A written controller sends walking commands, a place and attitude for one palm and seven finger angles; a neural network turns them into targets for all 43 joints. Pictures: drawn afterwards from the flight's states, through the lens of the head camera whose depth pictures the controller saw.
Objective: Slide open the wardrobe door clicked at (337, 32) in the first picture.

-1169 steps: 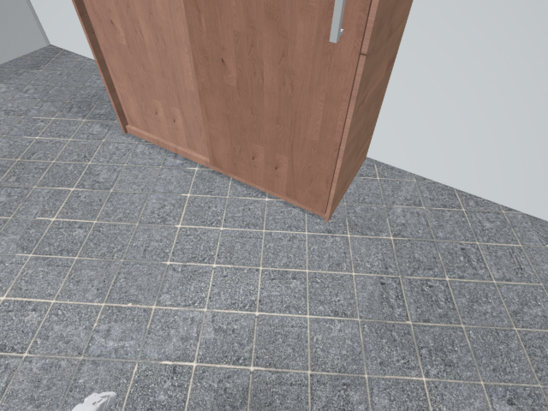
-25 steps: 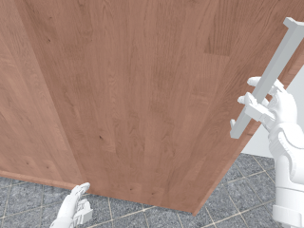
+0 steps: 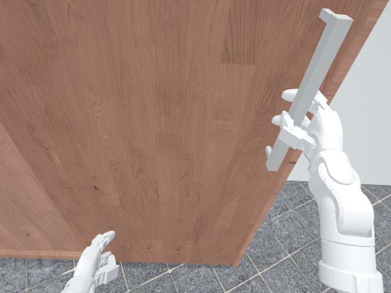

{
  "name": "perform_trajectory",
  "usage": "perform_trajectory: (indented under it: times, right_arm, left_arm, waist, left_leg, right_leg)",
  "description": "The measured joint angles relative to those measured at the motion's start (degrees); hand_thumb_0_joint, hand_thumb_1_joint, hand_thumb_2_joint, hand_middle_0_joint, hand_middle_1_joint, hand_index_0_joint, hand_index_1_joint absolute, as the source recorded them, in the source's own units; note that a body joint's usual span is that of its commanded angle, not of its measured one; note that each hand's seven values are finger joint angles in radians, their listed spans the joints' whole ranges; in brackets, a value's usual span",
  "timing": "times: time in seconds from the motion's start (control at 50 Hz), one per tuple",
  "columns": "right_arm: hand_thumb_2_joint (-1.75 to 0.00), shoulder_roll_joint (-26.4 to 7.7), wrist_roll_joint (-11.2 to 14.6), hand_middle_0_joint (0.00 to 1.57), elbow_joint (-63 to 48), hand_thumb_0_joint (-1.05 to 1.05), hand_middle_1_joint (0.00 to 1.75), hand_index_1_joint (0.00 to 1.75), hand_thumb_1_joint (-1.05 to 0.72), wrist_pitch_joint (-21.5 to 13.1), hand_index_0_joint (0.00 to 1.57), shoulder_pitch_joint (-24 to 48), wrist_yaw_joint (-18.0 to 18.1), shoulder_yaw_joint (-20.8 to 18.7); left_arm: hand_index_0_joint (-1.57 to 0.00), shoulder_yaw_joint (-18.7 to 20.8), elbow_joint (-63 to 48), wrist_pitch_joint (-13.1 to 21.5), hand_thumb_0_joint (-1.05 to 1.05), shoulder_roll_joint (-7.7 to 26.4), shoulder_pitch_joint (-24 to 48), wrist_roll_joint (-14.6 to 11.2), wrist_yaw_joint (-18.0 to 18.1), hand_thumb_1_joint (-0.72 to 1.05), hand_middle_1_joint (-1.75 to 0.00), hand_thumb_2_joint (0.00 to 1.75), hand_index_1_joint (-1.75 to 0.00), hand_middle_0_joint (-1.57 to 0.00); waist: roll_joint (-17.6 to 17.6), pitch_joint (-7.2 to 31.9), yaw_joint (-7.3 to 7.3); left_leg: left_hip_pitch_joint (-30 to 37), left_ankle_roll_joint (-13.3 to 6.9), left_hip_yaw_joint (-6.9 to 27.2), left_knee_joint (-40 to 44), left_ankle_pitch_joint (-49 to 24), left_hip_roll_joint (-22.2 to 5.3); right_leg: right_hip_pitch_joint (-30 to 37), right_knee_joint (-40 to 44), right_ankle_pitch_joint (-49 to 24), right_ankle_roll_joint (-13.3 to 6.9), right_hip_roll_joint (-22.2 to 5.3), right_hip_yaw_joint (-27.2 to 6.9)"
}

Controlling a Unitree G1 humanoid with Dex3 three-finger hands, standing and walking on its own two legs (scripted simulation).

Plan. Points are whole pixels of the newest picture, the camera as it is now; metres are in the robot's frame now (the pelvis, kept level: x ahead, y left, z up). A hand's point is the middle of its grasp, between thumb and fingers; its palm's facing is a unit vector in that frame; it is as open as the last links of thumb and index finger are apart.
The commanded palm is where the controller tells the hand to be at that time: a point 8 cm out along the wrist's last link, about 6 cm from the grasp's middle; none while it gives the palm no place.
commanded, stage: tug the door sideways, standing still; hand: right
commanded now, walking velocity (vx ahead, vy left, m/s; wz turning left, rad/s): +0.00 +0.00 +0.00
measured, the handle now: (294, 104) +0.40 -0.17 +0.23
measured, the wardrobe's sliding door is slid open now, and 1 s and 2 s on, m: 0.00 0.06 0.42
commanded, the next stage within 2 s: step sideways, sliding the door along in 0.08 s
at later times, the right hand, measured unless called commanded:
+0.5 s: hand (271, 129) +0.35 -0.12 +0.21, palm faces +0.12 +0.99 -0.11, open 6.1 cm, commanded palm +0.33 -0.15 +0.21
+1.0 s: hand (248, 125) +0.36 -0.08 +0.21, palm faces +0.27 +0.96 -0.03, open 6.0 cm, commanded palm +0.33 -0.06 +0.20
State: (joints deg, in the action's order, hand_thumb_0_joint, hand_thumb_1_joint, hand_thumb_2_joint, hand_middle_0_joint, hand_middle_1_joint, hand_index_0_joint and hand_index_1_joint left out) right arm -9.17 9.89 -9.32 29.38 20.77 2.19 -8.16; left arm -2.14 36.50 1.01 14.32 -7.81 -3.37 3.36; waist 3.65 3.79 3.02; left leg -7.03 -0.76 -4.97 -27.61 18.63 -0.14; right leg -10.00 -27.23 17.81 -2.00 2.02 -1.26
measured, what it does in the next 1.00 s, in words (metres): steps to the left: left foot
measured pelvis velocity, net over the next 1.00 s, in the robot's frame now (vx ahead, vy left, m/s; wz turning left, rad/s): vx -0.02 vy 0.12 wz -0.05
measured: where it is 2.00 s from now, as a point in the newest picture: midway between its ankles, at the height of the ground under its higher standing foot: outside the picture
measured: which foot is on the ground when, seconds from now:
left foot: down 0.00-0.30, up 0.32-0.56, down 0.58-0.80, up 0.82-1.00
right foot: down 0.00-1.00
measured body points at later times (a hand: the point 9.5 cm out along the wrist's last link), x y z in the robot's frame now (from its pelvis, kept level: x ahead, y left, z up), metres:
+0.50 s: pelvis -0.04 +0.02 +0.00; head +0.00 +0.03 +0.45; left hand +0.11 +0.23 -0.12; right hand +0.34 -0.17 +0.21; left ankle -0.02 +0.12 -0.71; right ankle -0.04 -0.10 -0.74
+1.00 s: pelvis -0.02 +0.12 +0.00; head +0.06 +0.09 +0.44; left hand +0.20 +0.31 -0.10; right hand +0.34 -0.13 +0.21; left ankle +0.01 +0.28 -0.61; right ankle +0.00 -0.03 -0.74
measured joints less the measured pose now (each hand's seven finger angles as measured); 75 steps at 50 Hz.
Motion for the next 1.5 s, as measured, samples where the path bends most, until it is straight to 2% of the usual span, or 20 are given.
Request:
perform_trajectory:
  times: [0.2,0.28,0.34,0.42,0.54,0.58,0.62,0.66,0.72,0.8,0.9,0.96,1.06,1.18,1.24,1.28,1.34,1.4,1.44,1.5]
  right_arm:
    - [-0.83,3.4,-2.4,0.33,7.8,0.00,1.40,1.33,-0.75,-3.0,0.25,6.6,3.0,6.4]
    - [-0.81,-2.5,-2.3,0.36,11.8,-0.02,1.40,1.34,-0.70,-14.7,0.26,6.9,2.4,8.1]
    - [-0.82,-4.6,-2.6,0.39,13.1,-0.04,1.40,1.36,-0.68,-21.7,0.27,6.6,3.2,6.8]
    - [-0.83,-5.1,-3.0,0.42,14.3,-0.05,1.40,1.36,-0.67,-25.9,0.29,7.1,4.1,4.9]
    - [-0.85,-6.2,-3.5,0.44,17.1,-0.05,1.40,1.38,-0.68,-29.6,0.30,8.2,4.7,1.9]
    - [-0.84,-7.2,-3.5,0.45,18.0,-0.05,1.40,1.38,-0.67,-30.2,0.30,8.7,4.8,0.8]
    - [-0.85,-7.0,-3.8,0.45,18.8,-0.05,1.40,1.38,-0.69,-30.8,0.29,9.7,5.4,-0.5]
    - [-0.85,-5.8,-4.2,0.45,19.2,-0.04,1.40,1.38,-0.70,-31.3,0.28,10.8,5.9,-1.0]
    - [-0.85,-4.0,-5.4,0.45,18.6,-0.03,1.40,1.38,-0.72,-32.1,0.27,11.5,6.7,-0.8]
    - [-0.85,-4.1,-6.1,0.45,16.8,-0.04,1.40,1.36,-0.71,-32.3,0.27,11.5,6.8,1.4]
    - [-0.84,-5.2,-4.7,0.45,14.6,-0.04,1.40,1.34,-0.72,-32.9,0.27,11.3,6.4,2.0]
    - [-0.85,-4.7,-5.5,0.45,12.8,-0.04,1.40,1.34,-0.71,-32.7,0.28,11.1,5.9,2.6]
    - [-0.85,-3.5,-6.3,0.45,9.3,-0.04,1.40,1.34,-0.70,-31.8,0.31,11.4,4.8,4.2]
    - [-0.84,-4.6,-5.0,0.45,6.4,-0.05,1.40,1.33,-0.70,-31.6,0.31,9.7,4.8,3.0]
    - [-0.84,-6.0,-4.5,0.47,6.2,-0.06,1.41,1.31,-0.69,-30.4,0.29,9.8,4.9,1.0]
    - [-0.84,-5.4,-4.8,0.48,5.9,-0.07,1.42,1.28,-0.69,-30.6,0.28,9.1,5.5,-1.6]
    - [-0.84,-3.6,-4.3,0.49,1.7,-0.06,1.42,1.28,-0.69,-31.2,0.26,5.2,7.1,-3.5]
    - [-0.82,-2.1,-5.4,0.48,-3.0,-0.05,1.42,1.28,-0.69,-31.5,0.27,2.0,8.1,-2.1]
    - [-0.81,-1.9,-5.7,0.48,-4.9,-0.05,1.41,1.27,-0.70,-31.3,0.27,1.5,7.9,0.0]
    - [-0.79,-1.4,-6.6,0.46,-5.8,-0.04,1.42,1.25,-0.72,-32.1,0.26,0.4,6.9,2.3]
  left_arm:
    - [-0.20,-1.3,0.1,-0.6,0.02,-2.8,1.7,0.8,-1.4,0.91,-0.30,0.90,-0.30,-0.20]
    - [-0.21,-2.6,-0.2,-1.6,0.01,-4.3,3.8,2.6,-0.8,0.91,-0.30,0.90,-0.30,-0.21]
    - [-0.21,-2.1,-0.8,-2.1,0.01,-5.2,3.9,3.3,-0.4,0.91,-0.30,0.90,-0.30,-0.21]
    - [-0.21,-1.0,0.2,-3.2,0.01,-5.0,1.9,3.0,-0.2,0.91,-0.30,0.90,-0.30,-0.21]
    - [-0.21,0.4,1.8,-3.6,0.01,-3.0,-2.6,1.7,0.3,0.91,-0.30,0.90,-0.30,-0.21]
    - [-0.21,0.6,1.8,-3.5,0.02,-2.4,-4.0,1.3,0.4,0.91,-0.30,0.90,-0.30,-0.21]
    - [-0.21,1.1,2.5,-3.3,0.02,-1.4,-4.1,0.8,0.4,0.91,-0.30,0.90,-0.30,-0.21]
    - [-0.21,2.2,4.0,-2.8,0.02,-0.9,-3.6,0.6,0.4,0.91,-0.30,0.90,-0.30,-0.21]
    - [-0.20,3.2,4.5,-1.9,0.02,-0.3,-3.3,0.6,0.4,0.91,-0.30,0.90,-0.30,-0.20]
    - [-0.20,3.5,2.0,-1.5,0.02,0.5,-3.5,1.0,0.1,0.91,-0.30,0.90,-0.30,-0.20]
    - [-0.20,4.4,0.7,-1.5,0.02,-1.9,1.5,0.7,-1.2,0.91,-0.30,0.90,-0.30,-0.20]
    - [-0.20,3.5,-0.1,-1.7,0.02,-4.2,3.2,0.6,-2.5,0.91,-0.30,0.90,-0.30,-0.20]
    - [-0.20,2.5,-2.5,-0.5,0.01,-6.6,3.9,0.4,-4.1,0.91,-0.30,0.90,-0.30,-0.20]
    - [-0.21,2.2,-4.9,0.4,0.01,-6.7,5.3,0.3,-4.6,0.91,-0.30,0.90,-0.30,-0.21]
    - [-0.21,2.1,-5.7,0.6,0.01,-6.2,5.7,-0.1,-4.7,0.90,-0.30,0.90,-0.30,-0.21]
    - [-0.21,2.2,-4.6,0.9,0.01,-4.2,7.9,-0.3,-4.6,0.91,-0.30,0.90,-0.30,-0.21]
    - [-0.21,4.1,-2.5,0.9,0.01,-1.9,10.5,-0.1,-3.6,0.91,-0.30,0.90,-0.30,-0.21]
    - [-0.21,5.3,-2.2,0.7,0.01,-0.7,9.3,0.0,-3.0,0.91,-0.30,0.90,-0.30,-0.20]
    - [-0.20,6.5,-3.1,-0.1,0.01,-0.2,7.4,0.1,-3.1,0.91,-0.30,0.90,-0.30,-0.20]
    - [-0.20,7.4,-3.2,-0.7,0.01,-1.0,5.2,0.8,-4.8,0.91,-0.30,0.90,-0.30,-0.20]
  waist:
    - [-0.3,-1.3,0.74]
    - [-1.5,-3.3,0.34]
    - [-1.9,-5.7,-0.07]
    - [-1.2,-8.8,-1.06]
    - [-0.2,-11.3,-0.82]
    - [-0.3,-11.2,-0.65]
    - [1.0,-11.7,-1.20]
    - [0.7,-12.3,-1.79]
    - [-1.5,-13.4,-0.83]
    - [-3.7,-12.7,-0.29]
    - [-3.8,-16.0,0.13]
    - [-3.3,-16.8,1.78]
    - [-1.9,-18.7,6.11]
    - [1.4,-20.3,8.15]
    - [1.4,-20.2,7.80]
    - [4.1,-21.2,5.25]
    - [3.5,-22.0,2.65]
    - [0.1,-21.2,0.92]
    - [-0.8,-20.7,1.09]
    - [-2.2,-21.0,2.35]
  left_leg:
    - [0.0,0.1,0.5,-1.1,-0.3,-1.0]
    - [-2.3,1.1,3.9,-2.1,1.0,-1.2]
    - [-7.5,1.0,5.1,-11.4,4.2,-0.3]
    - [-12.8,0.7,4.2,-20.5,8.2,1.5]
    - [-12.4,0.2,1.6,-12.5,4.4,1.0]
    - [-9.9,-0.3,1.2,-7.0,1.5,1.0]
    - [-9.5,-1.7,-0.8,-6.6,-5.3,2.5]
    - [-9.2,-3.1,-2.4,-7.5,-4.0,2.8]
    - [-8.0,-4.2,-2.7,-5.6,-3.6,2.3]
    - [-9.0,-4.1,-3.6,-7.3,-2.4,1.2]
    - [-19.6,-1.6,3.7,-39.1,5.7,2.8]
    - [-26.0,-0.3,5.0,-49.8,4.7,1.2]
    - [-28.9,1.7,4.3,-46.5,2.7,-3.4]
    - [-19.7,2.1,1.4,-26.4,2.3,-3.6]
    - [-9.8,2.1,1.0,-9.0,-8.7,-2.5]
    - [-7.2,2.9,-1.1,-7.8,-4.8,-1.7]
    - [-9.4,2.5,-0.7,-9.9,-3.9,-3.2]
    - [-10.6,1.7,-0.2,-9.0,-5.4,-4.8]
    - [-12.9,1.3,0.4,-14.5,-3.1,-3.9]
    - [-18.0,1.4,3.3,-35.8,7.4,-0.6]
  right_leg:
    - [-0.8,-1.2,-1.0,-0.8,1.7,-1.7]
    - [-2.1,-1.6,-1.2,-1.3,1.9,0.8]
    - [-2.6,-1.2,-1.8,-1.3,1.1,2.6]
    - [-1.7,-0.4,-2.8,-0.5,-0.8,2.0]
    - [-1.8,-4.7,-0.2,2.0,-3.9,0.9]
    - [-3.1,-8.7,2.1,3.1,-4.7,0.4]
    - [-5.5,-15.1,5.7,2.2,-6.4,-1.0]
    - [-9.5,-25.6,10.2,1.3,-5.3,-1.9]
    - [-13.0,-33.6,9.7,1.0,-3.3,0.2]
    - [-7.8,-13.2,1.8,0.1,-3.4,4.9]
    - [-4.7,-9.7,0.1,1.4,-5.0,3.6]
    - [-3.6,-6.4,-1.5,3.1,-7.7,1.8]
    - [-0.7,-1.9,-3.1,5.7,-13.0,-0.4]
    - [1.9,-1.8,-1.7,9.1,-18.2,-3.2]
    - [-0.2,-9.1,2.0,9.8,-18.4,-4.7]
    - [-4.1,-18.5,5.2,7.2,-18.5,-6.8]
    - [-10.0,-32.8,15.2,4.6,-10.2,-5.3]
    - [-8.3,-19.5,9.2,3.5,-5.2,1.8]
    - [-5.6,-10.1,-4.7,2.1,-5.9,4.5]
    - [-4.2,-9.9,-1.4,2.9,-8.2,5.0]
